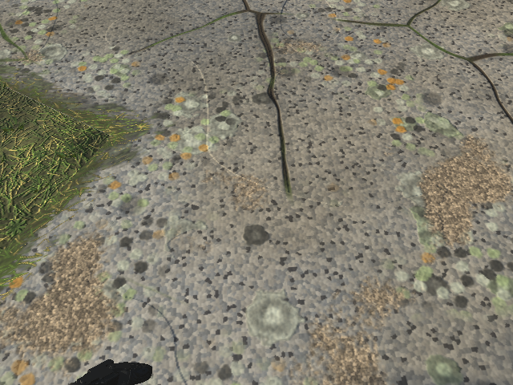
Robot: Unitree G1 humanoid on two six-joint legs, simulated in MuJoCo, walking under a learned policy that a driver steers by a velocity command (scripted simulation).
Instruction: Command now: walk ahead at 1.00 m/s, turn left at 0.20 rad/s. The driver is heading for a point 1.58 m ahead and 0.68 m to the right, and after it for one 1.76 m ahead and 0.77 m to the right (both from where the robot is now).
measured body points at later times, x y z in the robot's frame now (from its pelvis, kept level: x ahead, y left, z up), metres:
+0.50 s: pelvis +0.49 -0.10 +0.01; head +0.51 -0.10 +0.46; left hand +0.50 +0.19 -0.12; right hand +0.67 -0.36 -0.05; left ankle +0.70 +0.04 -0.66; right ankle +0.41 -0.12 -0.73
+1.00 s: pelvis +0.94 -0.23 -0.01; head +0.96 -0.25 +0.44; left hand +1.31 -0.26 -0.04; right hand +0.69 -0.39 -0.13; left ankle +0.87 -0.03 -0.73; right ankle +1.02 -0.42 -0.67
